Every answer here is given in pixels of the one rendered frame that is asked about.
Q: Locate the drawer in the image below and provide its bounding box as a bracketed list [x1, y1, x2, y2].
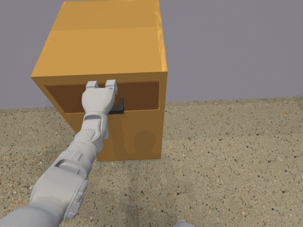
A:
[46, 81, 159, 113]

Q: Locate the robot right shin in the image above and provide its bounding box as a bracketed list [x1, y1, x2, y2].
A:
[175, 220, 186, 225]

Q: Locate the robot left forearm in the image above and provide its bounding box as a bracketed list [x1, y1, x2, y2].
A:
[29, 112, 108, 203]

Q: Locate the handle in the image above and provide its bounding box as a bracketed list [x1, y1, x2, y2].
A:
[108, 97, 124, 114]

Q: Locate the cabinet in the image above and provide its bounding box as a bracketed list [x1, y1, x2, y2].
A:
[31, 0, 168, 162]

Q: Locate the left robot upper arm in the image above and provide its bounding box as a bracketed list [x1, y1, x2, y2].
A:
[0, 166, 88, 227]

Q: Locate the left robot hand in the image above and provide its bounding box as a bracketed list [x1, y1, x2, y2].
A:
[82, 79, 118, 139]

